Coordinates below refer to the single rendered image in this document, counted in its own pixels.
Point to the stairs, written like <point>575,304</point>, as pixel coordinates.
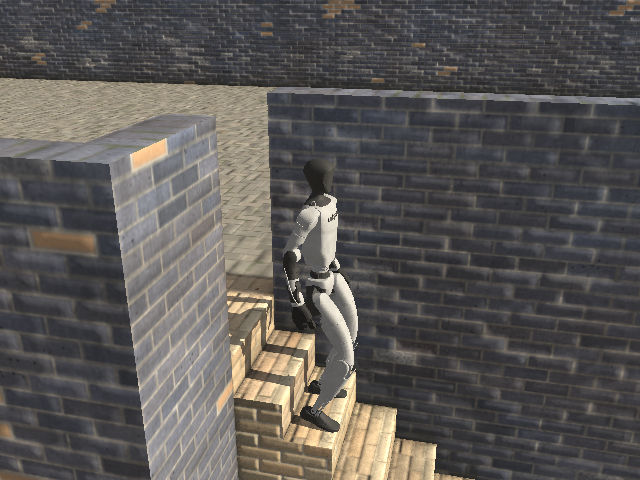
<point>271,373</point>

